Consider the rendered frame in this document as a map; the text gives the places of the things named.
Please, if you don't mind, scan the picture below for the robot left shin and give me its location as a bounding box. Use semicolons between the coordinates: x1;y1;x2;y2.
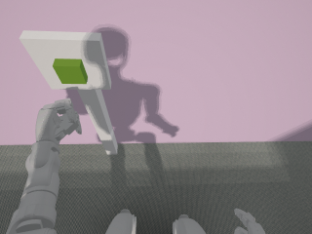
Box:
121;209;130;214

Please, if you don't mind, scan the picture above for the robot left forearm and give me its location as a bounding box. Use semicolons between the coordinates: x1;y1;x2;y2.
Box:
6;140;60;234

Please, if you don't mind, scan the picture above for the left robot hand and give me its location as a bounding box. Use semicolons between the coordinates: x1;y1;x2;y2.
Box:
35;98;82;146

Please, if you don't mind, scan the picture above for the right robot hand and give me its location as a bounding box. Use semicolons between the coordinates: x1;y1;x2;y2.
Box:
234;208;265;234

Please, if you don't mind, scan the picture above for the right robot thigh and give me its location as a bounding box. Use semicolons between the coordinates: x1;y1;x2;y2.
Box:
173;217;206;234

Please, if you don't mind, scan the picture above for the panel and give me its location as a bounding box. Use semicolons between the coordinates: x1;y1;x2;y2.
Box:
19;30;118;155

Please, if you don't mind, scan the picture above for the button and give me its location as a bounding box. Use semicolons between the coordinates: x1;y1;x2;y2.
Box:
53;58;88;84

